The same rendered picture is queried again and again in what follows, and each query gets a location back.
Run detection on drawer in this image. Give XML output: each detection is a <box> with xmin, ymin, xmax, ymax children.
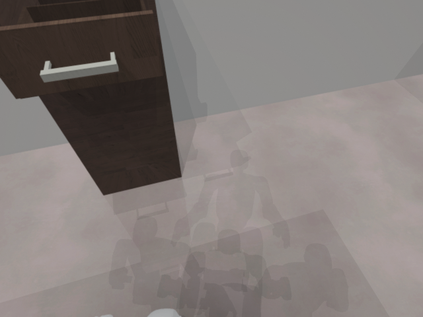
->
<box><xmin>0</xmin><ymin>0</ymin><xmax>163</xmax><ymax>99</ymax></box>

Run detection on cabinet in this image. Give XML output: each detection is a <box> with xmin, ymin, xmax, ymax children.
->
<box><xmin>0</xmin><ymin>0</ymin><xmax>182</xmax><ymax>195</ymax></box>

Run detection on handle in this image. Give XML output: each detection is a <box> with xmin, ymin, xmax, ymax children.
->
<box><xmin>40</xmin><ymin>52</ymin><xmax>119</xmax><ymax>83</ymax></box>

